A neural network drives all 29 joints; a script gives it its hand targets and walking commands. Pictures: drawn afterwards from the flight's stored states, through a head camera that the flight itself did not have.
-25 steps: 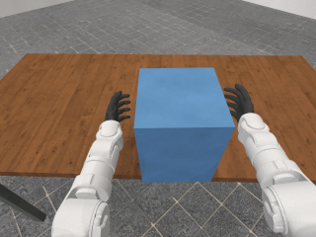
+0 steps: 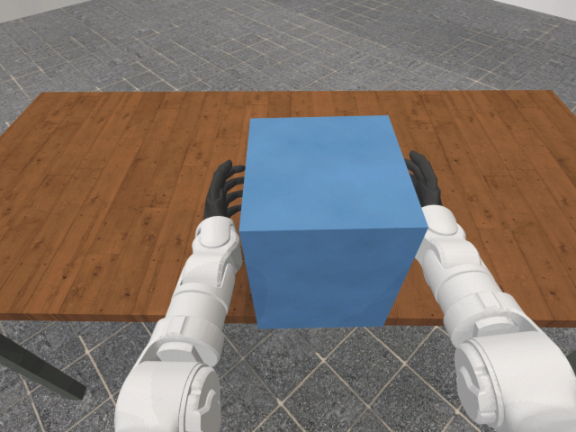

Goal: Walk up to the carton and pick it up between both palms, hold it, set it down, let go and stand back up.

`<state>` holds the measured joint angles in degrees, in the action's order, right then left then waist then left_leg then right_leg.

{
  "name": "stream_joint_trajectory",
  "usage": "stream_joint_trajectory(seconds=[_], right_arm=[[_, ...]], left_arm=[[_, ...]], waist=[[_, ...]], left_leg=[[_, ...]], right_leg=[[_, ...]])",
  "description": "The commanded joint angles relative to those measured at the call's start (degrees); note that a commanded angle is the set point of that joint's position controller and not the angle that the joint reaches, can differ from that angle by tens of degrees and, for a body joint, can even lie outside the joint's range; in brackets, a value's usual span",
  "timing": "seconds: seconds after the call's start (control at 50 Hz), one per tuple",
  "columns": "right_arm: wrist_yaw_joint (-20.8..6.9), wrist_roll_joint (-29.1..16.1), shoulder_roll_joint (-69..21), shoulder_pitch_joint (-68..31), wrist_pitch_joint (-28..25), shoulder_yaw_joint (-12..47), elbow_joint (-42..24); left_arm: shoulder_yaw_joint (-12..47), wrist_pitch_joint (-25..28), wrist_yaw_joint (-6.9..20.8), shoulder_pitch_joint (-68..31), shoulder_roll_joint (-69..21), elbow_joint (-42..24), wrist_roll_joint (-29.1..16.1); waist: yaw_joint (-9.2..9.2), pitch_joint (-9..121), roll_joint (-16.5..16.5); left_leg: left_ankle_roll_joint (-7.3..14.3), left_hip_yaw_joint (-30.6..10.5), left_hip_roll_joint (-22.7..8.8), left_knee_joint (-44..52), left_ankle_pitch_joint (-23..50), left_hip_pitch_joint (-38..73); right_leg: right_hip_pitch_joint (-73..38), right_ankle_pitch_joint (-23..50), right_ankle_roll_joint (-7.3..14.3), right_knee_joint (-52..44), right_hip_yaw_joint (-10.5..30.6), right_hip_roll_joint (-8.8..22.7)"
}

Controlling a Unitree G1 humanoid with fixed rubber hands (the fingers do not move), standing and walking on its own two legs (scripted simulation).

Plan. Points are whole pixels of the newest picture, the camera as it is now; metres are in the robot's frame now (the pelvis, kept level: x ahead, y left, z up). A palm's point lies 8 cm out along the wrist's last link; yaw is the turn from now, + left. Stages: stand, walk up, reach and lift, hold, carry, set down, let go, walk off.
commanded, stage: reach and lift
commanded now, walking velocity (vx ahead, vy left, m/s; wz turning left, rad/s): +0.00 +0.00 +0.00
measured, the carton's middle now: (320, 227) +0.42 +0.00 +0.06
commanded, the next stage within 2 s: none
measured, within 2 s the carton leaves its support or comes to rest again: leaves its support in 1.50 s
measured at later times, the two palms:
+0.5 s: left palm (218, 216) +0.40 +0.15 +0.10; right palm (426, 208) +0.43 -0.14 +0.11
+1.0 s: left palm (214, 224) +0.39 +0.15 +0.10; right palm (427, 219) +0.41 -0.14 +0.11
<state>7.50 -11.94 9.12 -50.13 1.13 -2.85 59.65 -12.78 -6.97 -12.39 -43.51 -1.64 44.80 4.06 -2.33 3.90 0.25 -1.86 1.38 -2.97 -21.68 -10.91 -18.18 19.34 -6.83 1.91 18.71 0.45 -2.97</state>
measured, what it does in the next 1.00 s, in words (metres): stands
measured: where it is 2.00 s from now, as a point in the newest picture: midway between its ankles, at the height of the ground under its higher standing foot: outside the picture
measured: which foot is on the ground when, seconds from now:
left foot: down 0.00-1.00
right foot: down 0.00-1.00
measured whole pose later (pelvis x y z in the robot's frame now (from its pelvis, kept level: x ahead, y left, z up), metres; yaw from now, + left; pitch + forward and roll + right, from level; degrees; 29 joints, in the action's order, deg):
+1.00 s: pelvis +0.01 +0.01 +0.00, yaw +2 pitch -1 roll +0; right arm 0.1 12.5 -1.6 -40.9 -5.2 -23.3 51.1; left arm -23.7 -10.8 -3.1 -35.0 -9.4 31.2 21.4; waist 1.1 -1.6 2.1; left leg -1.2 1.0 -1.8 -16.8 -10.7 -5.1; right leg 6.6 -8.2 1.3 15.8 -1.3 -1.5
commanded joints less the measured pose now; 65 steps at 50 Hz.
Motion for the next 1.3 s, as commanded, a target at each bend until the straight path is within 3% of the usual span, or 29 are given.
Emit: stream_joint_trajectory(seconds=[0.0,0.22,0.34,0.38,0.42,0.44,0.52,0.58,0.8,0.9,1.02,1.28], right_arm=[[0.02,0.19,2.25,-25.79,-2.52,0.13,-10.4],[-0.65,3.29,-1.93,-26.19,-2.51,-1.73,-10.91],[-2.53,9.44,-7.61,-25.35,-3.65,-5.46,-10.81],[-4.27,14.2,-13.04,-24.66,-4.53,-7.68,-10.66],[-8.75,23.06,-31.93,-25.06,-5.49,-8.6,-10.82],[-11.19,25.22,-36.34,-23.76,-6.18,-8.39,-11.32],[-13.87,27.76,-37.4,-20.28,-7.75,-8.18,-12.09],[-14.18,28.27,-37.28,-18.28,-8.1,-8.25,-11.23],[-14.99,27.12,-35.75,-15.22,-9.13,-7.6,-10.98],[-14.95,26.21,-35.46,-15.08,-9.59,-6.73,-11.34],[-13.18,24.48,-35.7,-14.8,-8.96,-2.45,-11.52],[-12.3,21.5,-35.26,-17.99,-11.57,0.84,-14.11]], left_arm=[[3.88,2.85,-0.17,-27.69,-2.19,-10.94,-0.01],[2.51,4.53,0.83,-28.66,-4.58,-10.05,1.61],[-0.92,6.09,3.22,-29.12,-7.45,-9.42,5.97],[-2.36,6.63,5.22,-29.01,-10.67,-8.94,9.13],[-1.19,5.58,9.91,-29.78,-24.37,-8.19,14.42],[0.58,4.6,12.09,-27.4,-28.46,-8.05,15.72],[0.34,2.79,14.29,-22.81,-28.24,-8.66,16.55],[0.59,1.13,14.75,-21.23,-28.19,-10.1,16.9],[4.43,-2.33,13.6,-18.15,-29.86,-14.12,17.06],[5.48,-2.89,13.39,-17.09,-30.38,-14.86,16.91],[7.69,-3.3,14.33,-16.28,-31.03,-13.45,15.47],[11.27,-1.94,13.07,-19.63,-33.09,-16.83,13.96]], waist=[[0.41,30.65,0.57],[0.48,30.58,1.26],[0.61,29.21,2.0],[0.59,28.12,2.05],[0.44,27.47,1.79],[0.77,28.7,1.05],[0.89,21.29,1.86],[0.84,15.91,2.1],[1.75,14.73,-0.14],[1.93,15.21,-0.22],[2.88,14.36,1.49],[2.58,20.08,0.63]], left_leg=[[-0.88,1.49,2.55,-1.2,17.93,9.83],[-0.32,1.59,2.77,-0.35,17.36,9.32],[0.13,2.42,3.13,1.34,16.79,9.68],[0.2,3.05,3.38,2.4,16.06,9.72],[-0.1,3.9,3.45,3.55,15.05,10.24],[-0.24,4.0,3.66,3.86,15.2,10.36],[0.71,4.2,3.96,6.1,12.33,6.84],[1.49,4.24,3.58,7.53,10.21,7.33],[0.35,3.89,2.71,5.75,12.7,14.81],[0.19,3.74,2.67,5.18,14.3,15.31],[1.3,3.4,3.9,6.32,11.21,11.24],[-0.24,2.5,3.26,3.94,18.75,15.95]], right_leg=[[-15.25,18.37,-3.14,1.29,0.05,-0.19],[-15.91,17.72,-3.5,0.81,-0.03,0.38],[-18.79,18.06,-4.16,0.36,-0.62,1.2],[-20.78,18.54,-4.49,0.05,-1.21,1.62],[-23.38,20.43,-4.49,-0.15,-2.56,1.63],[-26.25,23.01,-4.1,0.13,-2.93,1.49],[-33.25,28.29,-5.25,1.56,-3.47,2.01],[-32.01,25.58,-5.66,1.18,-3.78,2.1],[-23.86,18.85,-4.6,-1.01,-5.96,1.76],[-23.72,20.25,-4.5,-0.83,-6.25,1.57],[-28.26,26.48,-5.02,0.28,-4.62,2.27],[-24.94,27.41,-3.76,-0.01,-5.84,1.11]])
